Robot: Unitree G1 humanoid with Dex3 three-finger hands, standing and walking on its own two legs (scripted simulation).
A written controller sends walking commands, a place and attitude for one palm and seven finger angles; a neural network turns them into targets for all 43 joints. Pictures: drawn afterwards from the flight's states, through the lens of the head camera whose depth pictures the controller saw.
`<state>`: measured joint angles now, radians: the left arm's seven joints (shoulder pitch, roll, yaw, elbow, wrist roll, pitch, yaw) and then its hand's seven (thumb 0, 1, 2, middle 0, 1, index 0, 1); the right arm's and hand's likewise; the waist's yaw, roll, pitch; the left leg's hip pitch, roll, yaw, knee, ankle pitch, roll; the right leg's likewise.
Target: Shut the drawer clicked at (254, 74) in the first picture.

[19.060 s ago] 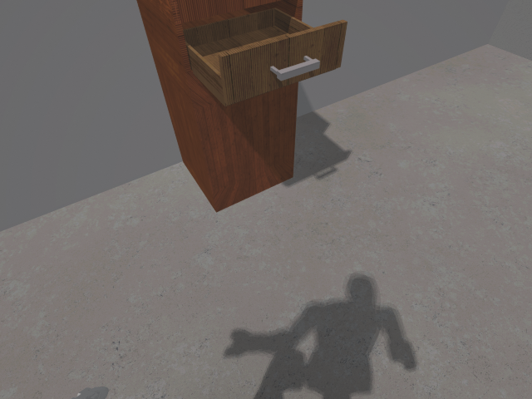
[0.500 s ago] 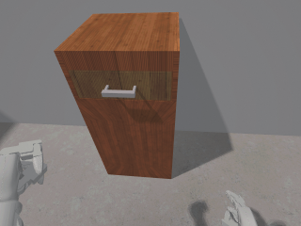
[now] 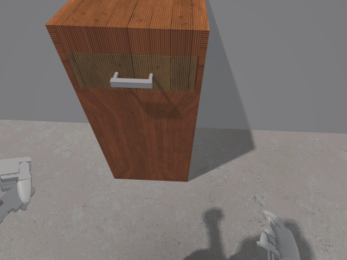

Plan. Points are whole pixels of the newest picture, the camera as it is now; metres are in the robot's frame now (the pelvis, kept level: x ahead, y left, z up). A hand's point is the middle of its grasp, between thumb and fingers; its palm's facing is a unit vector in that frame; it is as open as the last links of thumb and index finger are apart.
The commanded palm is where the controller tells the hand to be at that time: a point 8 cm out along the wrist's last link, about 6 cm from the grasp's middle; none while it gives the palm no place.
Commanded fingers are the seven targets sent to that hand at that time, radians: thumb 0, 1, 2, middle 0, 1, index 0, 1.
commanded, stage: step back with the hand held close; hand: left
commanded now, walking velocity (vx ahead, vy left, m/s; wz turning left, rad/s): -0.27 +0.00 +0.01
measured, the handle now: (132, 79) +0.63 +0.18 +0.04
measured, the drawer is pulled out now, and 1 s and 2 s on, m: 0.00 0.00 0.00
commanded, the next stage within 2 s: stop stepping back and stand still in 1.04 s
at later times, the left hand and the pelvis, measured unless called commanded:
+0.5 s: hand (2, 229) +0.14 +0.25 +0.16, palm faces +0.39 -0.76 -0.51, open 3.2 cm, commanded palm +0.07 +0.28 +0.18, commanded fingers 0.00 0.90 0.90 -1.40 -1.60 -1.40 -1.60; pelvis -0.06 +0.00 -0.01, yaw +2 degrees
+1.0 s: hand out of the picture +0.03 +0.27 +0.18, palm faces +0.41 -0.83 -0.38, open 3.2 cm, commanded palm -0.02 +0.29 +0.18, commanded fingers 0.00 0.90 0.90 -1.40 -1.60 -1.40 -1.60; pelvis -0.15 +0.01 +0.00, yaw +0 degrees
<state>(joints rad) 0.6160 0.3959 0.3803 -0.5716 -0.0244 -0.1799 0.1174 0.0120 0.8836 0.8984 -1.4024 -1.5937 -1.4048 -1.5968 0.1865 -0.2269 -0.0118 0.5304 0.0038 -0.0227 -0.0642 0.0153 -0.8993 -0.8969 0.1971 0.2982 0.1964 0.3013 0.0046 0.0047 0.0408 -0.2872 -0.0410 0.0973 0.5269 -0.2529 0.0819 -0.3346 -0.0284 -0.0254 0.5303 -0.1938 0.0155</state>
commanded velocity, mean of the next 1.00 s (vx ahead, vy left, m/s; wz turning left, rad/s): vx -0.37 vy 0.00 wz -0.04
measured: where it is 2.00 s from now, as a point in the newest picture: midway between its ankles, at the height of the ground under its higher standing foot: outside the picture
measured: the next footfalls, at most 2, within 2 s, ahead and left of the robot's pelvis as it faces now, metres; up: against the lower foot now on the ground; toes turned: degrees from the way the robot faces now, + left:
right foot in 1.06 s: -0.24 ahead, -0.15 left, +0.00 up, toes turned -5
right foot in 1.34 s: -0.23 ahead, -0.06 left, +0.00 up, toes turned -7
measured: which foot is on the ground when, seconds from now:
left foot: down 0.00-1.00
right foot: down 0.00-0.78, up 0.80-1.00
